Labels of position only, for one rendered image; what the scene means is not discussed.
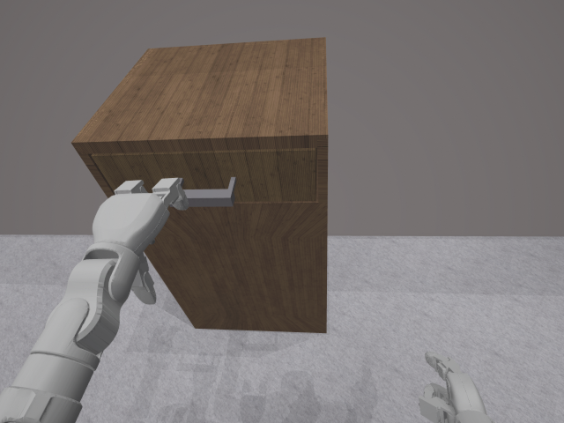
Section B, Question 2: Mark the drawer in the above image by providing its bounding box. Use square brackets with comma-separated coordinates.
[92, 148, 317, 202]

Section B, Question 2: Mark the robot left hand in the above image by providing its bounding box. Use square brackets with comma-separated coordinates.
[93, 178, 189, 304]

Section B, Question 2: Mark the robot right hand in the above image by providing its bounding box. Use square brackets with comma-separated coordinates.
[419, 352, 487, 423]

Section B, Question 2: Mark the robot left forearm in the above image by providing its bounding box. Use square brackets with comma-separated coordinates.
[0, 242, 140, 423]

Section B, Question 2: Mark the handle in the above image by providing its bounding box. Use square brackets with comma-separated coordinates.
[169, 177, 236, 207]

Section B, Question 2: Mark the cabinet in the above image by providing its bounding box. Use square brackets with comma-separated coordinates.
[71, 37, 328, 333]

